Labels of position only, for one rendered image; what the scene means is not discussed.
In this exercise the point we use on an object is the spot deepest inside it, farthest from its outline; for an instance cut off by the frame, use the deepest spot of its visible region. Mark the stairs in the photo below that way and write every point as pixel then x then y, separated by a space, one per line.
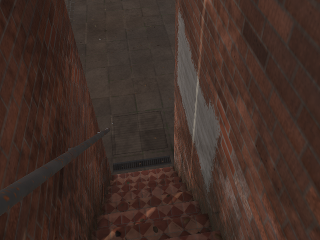
pixel 152 204

